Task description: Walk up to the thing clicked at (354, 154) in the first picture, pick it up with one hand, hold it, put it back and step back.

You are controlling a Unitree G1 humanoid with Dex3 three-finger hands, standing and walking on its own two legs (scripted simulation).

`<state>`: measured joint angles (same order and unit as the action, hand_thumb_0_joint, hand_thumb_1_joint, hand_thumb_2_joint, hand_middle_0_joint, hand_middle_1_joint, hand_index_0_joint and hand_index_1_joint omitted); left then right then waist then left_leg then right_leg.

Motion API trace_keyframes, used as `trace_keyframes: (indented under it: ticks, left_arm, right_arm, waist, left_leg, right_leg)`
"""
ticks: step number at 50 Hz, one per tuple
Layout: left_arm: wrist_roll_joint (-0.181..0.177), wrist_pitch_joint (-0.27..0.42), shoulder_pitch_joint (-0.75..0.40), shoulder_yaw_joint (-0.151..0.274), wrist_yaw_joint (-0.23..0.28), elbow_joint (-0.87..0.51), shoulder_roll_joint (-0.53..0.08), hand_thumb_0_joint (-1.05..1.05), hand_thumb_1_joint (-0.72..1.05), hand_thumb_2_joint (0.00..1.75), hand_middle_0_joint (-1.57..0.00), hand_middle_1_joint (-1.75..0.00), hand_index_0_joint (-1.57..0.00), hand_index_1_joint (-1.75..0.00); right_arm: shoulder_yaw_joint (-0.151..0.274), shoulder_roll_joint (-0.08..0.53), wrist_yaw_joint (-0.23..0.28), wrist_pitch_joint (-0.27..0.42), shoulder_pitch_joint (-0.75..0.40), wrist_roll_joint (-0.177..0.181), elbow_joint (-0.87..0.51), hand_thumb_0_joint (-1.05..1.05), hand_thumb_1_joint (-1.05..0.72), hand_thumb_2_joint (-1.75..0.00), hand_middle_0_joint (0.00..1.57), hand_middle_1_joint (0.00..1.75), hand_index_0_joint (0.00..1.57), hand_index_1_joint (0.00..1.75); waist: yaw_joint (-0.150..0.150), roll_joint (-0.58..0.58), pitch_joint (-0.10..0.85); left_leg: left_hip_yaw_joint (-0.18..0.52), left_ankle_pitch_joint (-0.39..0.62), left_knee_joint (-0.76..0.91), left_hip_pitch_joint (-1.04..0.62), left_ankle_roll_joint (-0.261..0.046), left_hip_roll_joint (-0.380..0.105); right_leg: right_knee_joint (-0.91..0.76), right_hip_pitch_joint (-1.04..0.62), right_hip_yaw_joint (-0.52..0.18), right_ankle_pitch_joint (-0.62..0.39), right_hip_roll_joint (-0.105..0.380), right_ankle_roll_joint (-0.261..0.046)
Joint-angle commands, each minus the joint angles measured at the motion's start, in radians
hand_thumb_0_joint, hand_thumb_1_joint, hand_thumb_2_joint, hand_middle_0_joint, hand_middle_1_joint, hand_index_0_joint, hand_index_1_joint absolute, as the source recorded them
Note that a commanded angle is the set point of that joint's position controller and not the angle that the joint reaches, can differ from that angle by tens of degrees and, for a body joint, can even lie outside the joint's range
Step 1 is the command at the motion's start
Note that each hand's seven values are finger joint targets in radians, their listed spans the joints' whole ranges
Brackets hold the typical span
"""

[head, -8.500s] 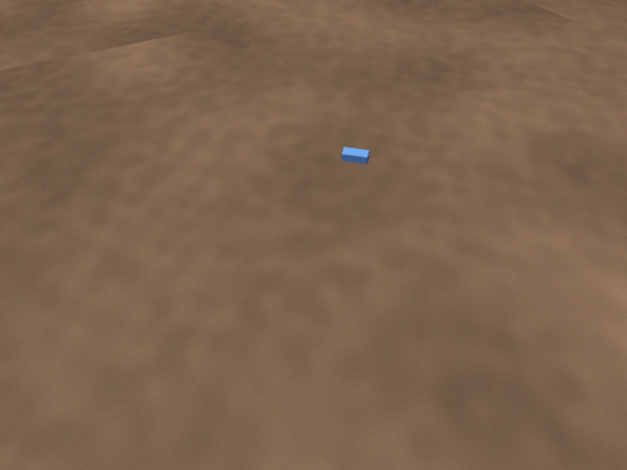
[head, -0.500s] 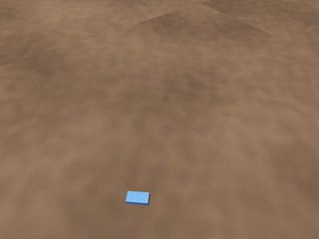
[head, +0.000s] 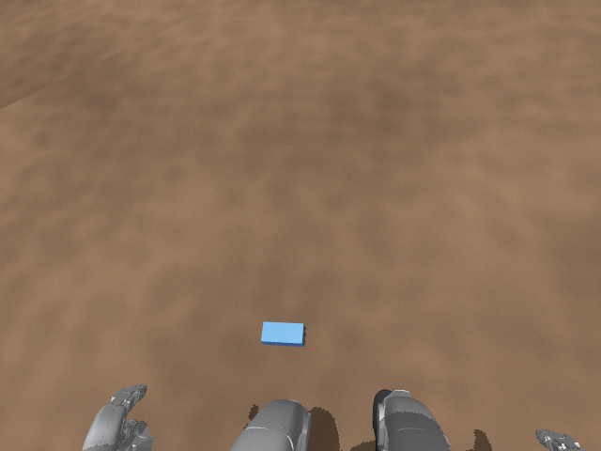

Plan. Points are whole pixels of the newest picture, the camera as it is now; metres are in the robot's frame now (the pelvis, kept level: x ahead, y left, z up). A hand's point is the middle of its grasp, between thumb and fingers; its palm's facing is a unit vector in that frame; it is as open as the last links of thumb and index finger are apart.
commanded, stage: walk up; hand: left
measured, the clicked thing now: (283, 334) +0.45 +0.18 -0.73
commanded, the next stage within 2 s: none
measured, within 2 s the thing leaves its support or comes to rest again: neither
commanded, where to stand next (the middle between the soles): +0.07 +0.01 m, yaw -3 degrees
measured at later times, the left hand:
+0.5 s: hand out of the picture -0.06 +0.32 -0.14, palm faces -0.04 -0.93 -0.37, open 7.4 cm
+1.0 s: hand out of the picture +0.03 +0.29 -0.12, palm faces -0.06 -0.91 -0.42, open 7.4 cm
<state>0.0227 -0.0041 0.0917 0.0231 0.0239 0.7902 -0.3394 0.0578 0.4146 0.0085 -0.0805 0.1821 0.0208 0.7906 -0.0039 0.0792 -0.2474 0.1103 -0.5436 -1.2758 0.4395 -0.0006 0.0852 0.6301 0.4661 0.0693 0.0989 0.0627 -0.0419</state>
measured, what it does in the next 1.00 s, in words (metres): steps on the spot: left foot, then right foot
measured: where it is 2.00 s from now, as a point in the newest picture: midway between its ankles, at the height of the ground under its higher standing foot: outside the picture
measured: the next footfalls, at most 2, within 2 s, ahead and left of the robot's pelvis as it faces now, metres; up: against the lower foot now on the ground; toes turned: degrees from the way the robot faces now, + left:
left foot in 0.20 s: -0.03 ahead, +0.14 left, +0.00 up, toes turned +3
right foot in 0.64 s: -0.02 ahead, -0.12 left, +0.00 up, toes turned -3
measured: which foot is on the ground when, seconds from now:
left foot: up 0.00-0.18, down 0.20-0.66, up 0.68-1.00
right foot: down 0.00-0.24, up 0.26-0.62, down 0.64-1.00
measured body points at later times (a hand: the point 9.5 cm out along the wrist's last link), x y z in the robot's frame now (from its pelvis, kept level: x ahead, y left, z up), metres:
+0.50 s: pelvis -0.08 +0.03 +0.02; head -0.06 +0.07 +0.47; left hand -0.05 +0.37 -0.12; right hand -0.04 -0.30 -0.06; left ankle -0.07 +0.14 -0.71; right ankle -0.09 -0.12 -0.66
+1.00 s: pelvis -0.04 +0.02 +0.02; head -0.01 +0.00 +0.46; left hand +0.03 +0.34 -0.09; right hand +0.02 -0.29 -0.11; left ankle +0.05 +0.15 -0.71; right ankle -0.09 -0.10 -0.71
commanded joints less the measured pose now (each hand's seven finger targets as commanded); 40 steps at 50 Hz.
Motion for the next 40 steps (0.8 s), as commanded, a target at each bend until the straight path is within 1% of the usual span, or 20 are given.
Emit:
trace_keyframes:
  ticks: [1, 5, 9, 10, 11, 12, 13, 15, 17, 20, 24, 28, 31, 32, 33, 34, 35, 36, 38, 40]
  left_arm:
    - [0.016, -0.001, 0.022, 0.104, 0.027, -0.088, -0.277, 0.00, 0.90, 0.90, -0.20, -0.30, -0.20, -0.30]
    - [0.031, -0.019, 0.023, 0.117, 0.019, -0.082, -0.307, 0.00, 0.90, 0.90, -0.20, -0.30, -0.20, -0.30]
    - [0.010, -0.043, -0.038, 0.123, 0.007, -0.074, -0.333, 0.00, 0.90, 0.90, -0.20, -0.30, -0.20, -0.30]
    - [0.006, -0.051, -0.013, 0.112, 0.007, -0.063, -0.292, 0.00, 0.90, 0.90, -0.20, -0.30, -0.20, -0.30]
    - [-0.003, -0.052, 0.009, 0.089, 0.008, -0.068, -0.227, 0.00, 0.90, 0.90, -0.20, -0.30, -0.20, -0.30]
    - [-0.009, -0.047, -0.081, 0.113, 0.015, -0.070, -0.272, 0.00, 0.90, 0.90, -0.20, -0.30, -0.20, -0.30]
    - [0.004, -0.040, -0.128, 0.139, 0.017, -0.062, -0.342, 0.00, 0.90, 0.90, -0.20, -0.30, -0.20, -0.30]
    - [-0.037, -0.040, 0.035, 0.126, -0.004, 0.037, -0.278, 0.00, 0.90, 0.90, -0.20, -0.30, -0.20, -0.30]
    - [-0.036, -0.048, 0.169, 0.118, -0.004, 0.085, -0.270, 0.00, 0.90, 0.90, -0.20, -0.30, -0.20, -0.30]
    - [-0.017, -0.013, 0.137, 0.102, -0.011, 0.071, -0.264, 0.00, 0.90, 0.90, -0.20, -0.30, -0.20, -0.30]
    - [0.003, 0.026, 0.063, 0.081, -0.028, 0.043, -0.276, 0.00, 0.90, 0.90, -0.20, -0.30, -0.20, -0.30]
    - [0.009, 0.049, 0.114, 0.073, -0.037, 0.066, -0.272, 0.00, 0.90, 0.90, -0.20, -0.30, -0.20, -0.30]
    - [0.006, 0.069, 0.271, 0.074, -0.032, 0.131, -0.234, 0.00, 0.90, 0.90, -0.20, -0.30, -0.20, -0.30]
    - [0.006, 0.076, 0.328, 0.088, -0.026, 0.148, -0.261, 0.00, 0.90, 0.90, -0.20, -0.30, -0.20, -0.30]
    - [0.015, 0.082, 0.363, 0.108, -0.019, 0.150, -0.333, 0.00, 0.90, 0.90, -0.20, -0.30, -0.20, -0.30]
    - [0.016, 0.079, 0.321, 0.123, -0.017, 0.119, -0.406, 0.00, 0.90, 0.90, -0.20, -0.30, -0.20, -0.30]
    - [0.017, 0.076, 0.282, 0.123, -0.021, 0.094, -0.429, 0.00, 0.90, 0.90, -0.20, -0.30, -0.20, -0.30]
    - [0.007, 0.077, 0.246, 0.121, -0.023, 0.081, -0.405, 0.00, 0.90, 0.90, -0.20, -0.30, -0.20, -0.30]
    - [-0.008, 0.087, 0.208, 0.100, -0.019, 0.061, -0.327, 0.00, 0.90, 0.90, -0.20, -0.30, -0.20, -0.30]
    - [-0.015, 0.092, 0.234, 0.090, -0.016, 0.061, -0.307, 0.00, 0.90, 0.90, -0.20, -0.30, -0.20, -0.30]
  right_arm:
    - [0.069, 0.191, 0.005, 0.001, 0.213, -0.020, -0.009, 0.00, -0.90, -0.90, 0.20, 0.30, 0.20, 0.30]
    - [0.054, 0.184, -0.005, 0.014, 0.189, -0.027, 0.012, 0.00, -0.90, -0.90, 0.20, 0.30, 0.20, 0.30]
    - [0.066, 0.196, -0.019, 0.022, 0.334, -0.042, 0.094, 0.00, -0.90, -0.90, 0.20, 0.30, 0.20, 0.30]
    - [0.072, 0.202, -0.024, 0.028, 0.324, -0.057, 0.105, 0.00, -0.90, -0.90, 0.20, 0.30, 0.20, 0.30]
    - [0.075, 0.248, -0.027, 0.032, 0.265, -0.075, 0.078, 0.00, -0.90, -0.90, 0.20, 0.30, 0.20, 0.30]
    - [0.098, 0.387, -0.021, 0.035, 0.160, -0.074, 0.020, 0.00, -0.90, -0.90, 0.20, 0.30, 0.20, 0.30]
    - [0.096, 0.403, -0.011, 0.049, 0.001, -0.073, -0.005, 0.00, -0.90, -0.90, 0.20, 0.30, 0.20, 0.30]
    - [0.056, 0.260, 0.010, 0.085, -0.117, -0.089, -0.021, 0.00, -0.90, -0.90, 0.20, 0.30, 0.20, 0.30]
    - [0.059, 0.241, 0.017, 0.099, -0.048, -0.075, 0.014, 0.00, -0.90, -0.90, 0.20, 0.30, 0.20, 0.30]
    - [0.070, 0.225, 0.003, 0.106, 0.041, -0.070, 0.032, 0.00, -0.90, -0.90, 0.20, 0.30, 0.20, 0.30]
    - [0.084, 0.253, -0.007, 0.111, 0.166, -0.074, 0.044, 0.00, -0.90, -0.90, 0.20, 0.30, 0.20, 0.30]
    - [0.090, 0.285, -0.020, 0.102, 0.147, -0.066, 0.021, 0.00, -0.90, -0.90, 0.20, 0.30, 0.20, 0.30]
    - [0.075, 0.259, -0.031, 0.090, 0.057, -0.051, -0.008, 0.00, -0.90, -0.90, 0.20, 0.30, 0.20, 0.30]
    - [0.053, 0.199, -0.032, 0.090, 0.047, -0.045, -0.020, 0.00, -0.90, -0.90, 0.20, 0.30, 0.20, 0.30]
    - [0.027, 0.116, -0.032, 0.096, 0.024, -0.031, -0.048, 0.00, -0.90, -0.90, 0.20, 0.30, 0.20, 0.30]
    - [0.032, 0.149, -0.027, 0.091, -0.033, -0.036, -0.066, 0.00, -0.90, -0.90, 0.20, 0.30, 0.20, 0.30]
    - [0.051, 0.204, -0.019, 0.093, -0.034, -0.041, -0.052, 0.00, -0.90, -0.90, 0.20, 0.30, 0.20, 0.30]
    - [0.058, 0.223, -0.020, 0.102, 0.011, -0.041, -0.027, 0.00, -0.90, -0.90, 0.20, 0.30, 0.20, 0.30]
    - [0.053, 0.205, -0.026, 0.114, 0.052, -0.031, 0.010, 0.00, -0.90, -0.90, 0.20, 0.30, 0.20, 0.30]
    - [0.044, 0.182, -0.027, 0.116, 0.073, -0.032, 0.029, 0.00, -0.90, -0.90, 0.20, 0.30, 0.20, 0.30]
  waist:
    - [-0.019, -0.264, 0.358]
    - [-0.037, -0.352, 0.359]
    - [0.038, -0.319, 0.309]
    - [0.039, -0.207, 0.258]
    - [0.033, 0.076, 0.173]
    - [0.096, 0.293, 0.057]
    - [0.053, 0.196, -0.074]
    - [-0.051, 0.013, -0.027]
    - [-0.072, 0.008, 0.117]
    - [0.013, 0.116, 0.236]
    - [0.109, 0.123, 0.244]
    - [0.089, 0.123, 0.205]
    - [-0.010, 0.071, 0.205]
    - [-0.040, -0.023, 0.225]
    - [-0.057, -0.265, 0.220]
    - [-0.077, -0.262, 0.141]
    - [-0.074, -0.207, 0.068]
    - [-0.047, -0.198, 0.033]
    - [-0.010, -0.172, 0.064]
    - [-0.011, -0.214, 0.109]
  left_leg:
    - [-0.003, 0.056, -0.027, 0.006, 0.033, -0.017]
    - [-0.118, -0.031, 0.322, -0.036, 0.039, -0.045]
    - [-0.161, 0.085, 0.627, -0.279, -0.019, -0.068]
    - [-0.088, 0.056, 0.694, -0.311, -0.041, -0.068]
    - [0.211, -0.209, 0.872, -0.195, -0.089, -0.216]
    - [0.636, -0.591, 1.181, 0.174, -0.203, -0.476]
    - [0.704, -0.585, 1.246, 0.407, -0.270, -0.547]
    - [0.279, -0.082, 1.045, 0.255, -0.111, -0.288]
    - [0.118, 0.048, 0.995, -0.041, 0.008, -0.231]
    - [0.134, 0.022, 0.936, -0.389, -0.108, -0.261]
    - [0.175, 0.009, 0.956, -0.495, -0.211, -0.333]
    - [0.163, 0.035, 0.925, -0.393, -0.259, -0.382]
    - [0.039, 0.159, 0.796, -0.198, -0.198, -0.317]
    - [-0.024, 0.189, 0.674, -0.105, -0.146, -0.256]
    - [-0.118, 0.109, 0.435, 0.082, -0.074, -0.137]
    - [-0.102, -0.009, 0.342, 0.271, -0.033, -0.062]
    - [0.004, -0.015, 0.282, 0.230, -0.035, -0.109]
    - [0.019, 0.018, 0.284, 0.225, -0.036, -0.126]
    - [0.022, 0.114, 0.326, 0.210, -0.026, -0.134]
    - [-0.021, 0.171, 0.358, 0.151, -0.014, -0.113]
  right_leg:
    - [-0.240, -0.212, -0.219, 0.253, 0.196, -0.163]
    - [-0.246, -0.235, -0.214, 0.444, 0.196, -0.142]
    - [-0.227, 0.025, -0.225, 0.550, 0.220, -0.066]
    - [-0.107, 0.146, -0.182, 0.596, 0.162, -0.015]
    - [0.157, 0.299, -0.096, 0.624, 0.036, 0.004]
    - [0.482, 0.255, -0.097, 0.500, -0.135, 0.035]
    - [0.610, 0.131, -0.247, 0.470, -0.087, 0.035]
    - [0.654, 0.108, -0.325, 0.271, -0.135, 0.026]
    - [0.618, 0.174, -0.292, 0.203, -0.173, 0.017]
    - [0.420, 0.218, -0.208, 0.242, -0.107, 0.069]
    - [0.194, 0.166, -0.131, 0.370, -0.087, 0.089]
    - [0.037, 0.030, -0.074, 0.466, -0.060, 0.040]
    - [-0.242, -0.264, -0.024, 0.256, -0.088, -0.003]
    - [-0.297, -0.401, -0.102, 0.202, -0.055, -0.008]
    - [-0.389, -0.486, -0.433, 0.308, 0.118, -0.047]
    - [-0.438, -0.443, -0.672, 0.492, 0.271, -0.140]
    - [-0.457, -0.311, -0.728, 0.585, 0.339, -0.211]
    - [-0.430, -0.304, -0.661, 0.505, 0.320, -0.223]
    - [-0.387, -0.378, -0.431, 0.220, 0.218, -0.165]
    - [-0.335, -0.383, -0.312, -0.048, 0.168, -0.141]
